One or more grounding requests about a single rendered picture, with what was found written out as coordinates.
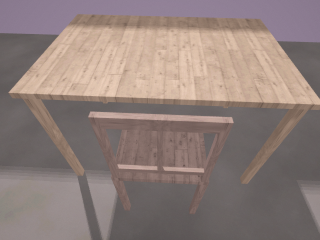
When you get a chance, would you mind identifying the chair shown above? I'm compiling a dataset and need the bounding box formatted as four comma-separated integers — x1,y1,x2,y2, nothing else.
88,111,234,214

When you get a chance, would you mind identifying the table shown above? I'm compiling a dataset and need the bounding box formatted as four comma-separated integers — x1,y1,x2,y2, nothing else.
9,14,320,184

